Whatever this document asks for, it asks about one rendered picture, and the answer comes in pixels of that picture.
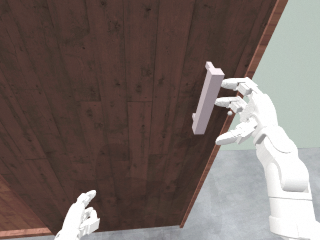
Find robot left hand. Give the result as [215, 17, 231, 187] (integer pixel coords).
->
[62, 190, 100, 237]

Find robot right hand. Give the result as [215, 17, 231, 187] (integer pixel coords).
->
[215, 77, 278, 145]

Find right robot forearm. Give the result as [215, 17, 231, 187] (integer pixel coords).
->
[253, 126, 320, 240]

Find left robot forearm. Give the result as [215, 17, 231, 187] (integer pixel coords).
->
[54, 227, 81, 240]

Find handle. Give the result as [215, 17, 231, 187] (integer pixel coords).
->
[192, 61, 225, 135]

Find wardrobe door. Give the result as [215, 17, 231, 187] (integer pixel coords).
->
[0, 174, 47, 231]
[0, 0, 277, 236]

